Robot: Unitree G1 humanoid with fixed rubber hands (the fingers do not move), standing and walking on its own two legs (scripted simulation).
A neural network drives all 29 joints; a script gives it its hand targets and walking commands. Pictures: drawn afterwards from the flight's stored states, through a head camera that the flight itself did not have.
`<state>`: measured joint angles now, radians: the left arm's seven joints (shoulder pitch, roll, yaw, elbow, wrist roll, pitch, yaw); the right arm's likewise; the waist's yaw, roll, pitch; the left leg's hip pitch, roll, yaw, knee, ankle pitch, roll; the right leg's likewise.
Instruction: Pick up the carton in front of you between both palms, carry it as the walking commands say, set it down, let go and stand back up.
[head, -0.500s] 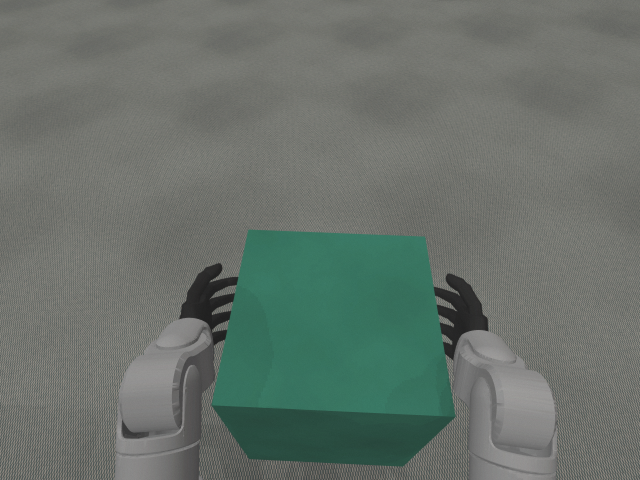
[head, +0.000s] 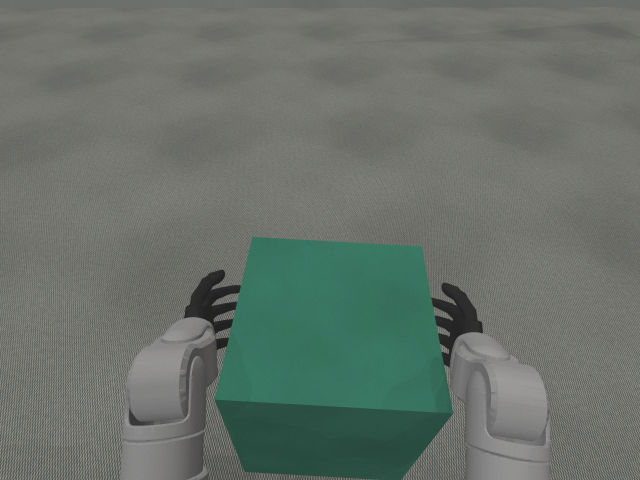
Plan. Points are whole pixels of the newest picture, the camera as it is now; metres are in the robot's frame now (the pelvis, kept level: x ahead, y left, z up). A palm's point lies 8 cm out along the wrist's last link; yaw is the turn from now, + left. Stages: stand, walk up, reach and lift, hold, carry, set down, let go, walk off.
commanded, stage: carry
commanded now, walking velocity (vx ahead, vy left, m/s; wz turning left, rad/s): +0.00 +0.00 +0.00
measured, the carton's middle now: (329, 364) +0.28 +0.00 +0.01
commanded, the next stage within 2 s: hold in 1.32 s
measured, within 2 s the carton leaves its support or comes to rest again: neither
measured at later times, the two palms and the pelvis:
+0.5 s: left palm (198, 380) +0.22 +0.14 +0.07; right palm (472, 393) +0.22 -0.15 +0.07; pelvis -0.04 -0.01 +0.00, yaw +0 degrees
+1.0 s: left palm (209, 384) +0.23 +0.14 +0.04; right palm (470, 398) +0.23 -0.16 +0.04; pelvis -0.06 -0.01 +0.00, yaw +0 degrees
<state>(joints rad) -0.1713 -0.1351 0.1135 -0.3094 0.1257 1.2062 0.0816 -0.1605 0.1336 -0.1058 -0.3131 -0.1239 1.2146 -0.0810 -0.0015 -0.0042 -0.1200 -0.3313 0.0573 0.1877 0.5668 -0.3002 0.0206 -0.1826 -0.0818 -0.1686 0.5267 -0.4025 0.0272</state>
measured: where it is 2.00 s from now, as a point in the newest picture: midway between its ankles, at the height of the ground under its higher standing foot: outside the picture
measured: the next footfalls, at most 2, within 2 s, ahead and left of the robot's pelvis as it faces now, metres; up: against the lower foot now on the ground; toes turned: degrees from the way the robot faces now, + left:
none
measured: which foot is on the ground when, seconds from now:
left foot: down 0.00-1.00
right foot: down 0.00-1.00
